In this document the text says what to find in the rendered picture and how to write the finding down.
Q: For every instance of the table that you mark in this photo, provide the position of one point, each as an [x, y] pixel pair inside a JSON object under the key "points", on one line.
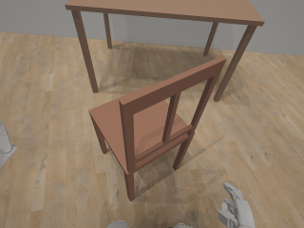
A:
{"points": [[238, 12]]}

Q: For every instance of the right robot hand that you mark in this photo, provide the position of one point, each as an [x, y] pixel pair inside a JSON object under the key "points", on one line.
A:
{"points": [[240, 211]]}

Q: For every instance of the left robot hand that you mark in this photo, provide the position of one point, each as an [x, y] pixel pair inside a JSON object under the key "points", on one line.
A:
{"points": [[6, 149]]}

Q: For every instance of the chair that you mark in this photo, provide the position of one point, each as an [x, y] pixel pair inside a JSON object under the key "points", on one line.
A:
{"points": [[141, 126]]}

